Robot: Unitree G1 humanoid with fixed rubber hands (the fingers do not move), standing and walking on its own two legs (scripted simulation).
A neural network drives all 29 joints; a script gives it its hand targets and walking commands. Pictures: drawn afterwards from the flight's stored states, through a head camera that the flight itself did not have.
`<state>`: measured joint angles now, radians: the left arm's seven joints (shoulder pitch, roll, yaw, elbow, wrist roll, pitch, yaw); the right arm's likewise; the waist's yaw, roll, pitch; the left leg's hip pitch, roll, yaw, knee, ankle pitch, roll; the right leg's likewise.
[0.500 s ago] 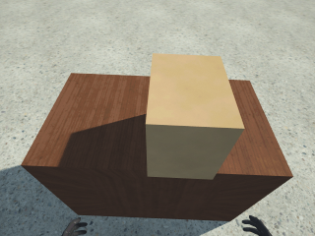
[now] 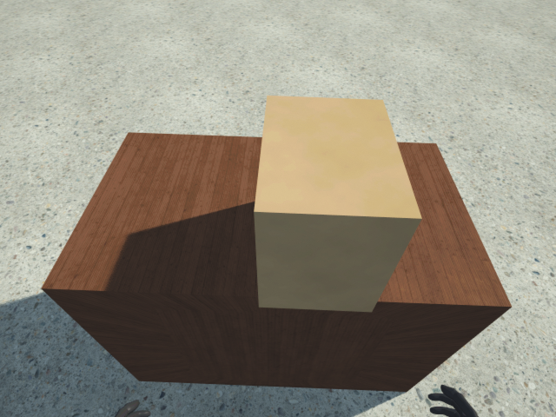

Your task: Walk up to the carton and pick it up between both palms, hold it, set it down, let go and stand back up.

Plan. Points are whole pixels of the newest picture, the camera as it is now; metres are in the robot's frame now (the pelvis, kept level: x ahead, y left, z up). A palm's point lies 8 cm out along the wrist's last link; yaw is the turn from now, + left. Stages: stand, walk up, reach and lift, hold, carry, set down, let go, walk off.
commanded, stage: stand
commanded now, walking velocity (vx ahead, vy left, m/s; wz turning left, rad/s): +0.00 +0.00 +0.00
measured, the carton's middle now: (320, 205) +0.46 -0.04 +0.02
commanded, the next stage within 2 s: none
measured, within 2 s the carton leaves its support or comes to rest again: neither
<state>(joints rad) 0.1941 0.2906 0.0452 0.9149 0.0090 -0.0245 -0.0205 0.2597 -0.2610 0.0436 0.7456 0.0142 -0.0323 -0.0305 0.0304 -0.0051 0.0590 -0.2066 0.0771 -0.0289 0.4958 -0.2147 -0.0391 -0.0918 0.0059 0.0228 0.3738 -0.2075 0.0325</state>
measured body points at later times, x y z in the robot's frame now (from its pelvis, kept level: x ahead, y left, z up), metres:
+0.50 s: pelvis +0.00 -0.01 +0.00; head +0.00 +0.00 +0.45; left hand +0.08 +0.27 -0.13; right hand +0.11 -0.26 -0.11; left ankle +0.04 +0.14 -0.74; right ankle +0.00 -0.15 -0.74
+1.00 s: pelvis +0.00 -0.01 +0.00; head +0.00 -0.01 +0.45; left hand +0.07 +0.27 -0.13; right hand +0.10 -0.27 -0.12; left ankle +0.04 +0.14 -0.74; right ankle +0.00 -0.15 -0.74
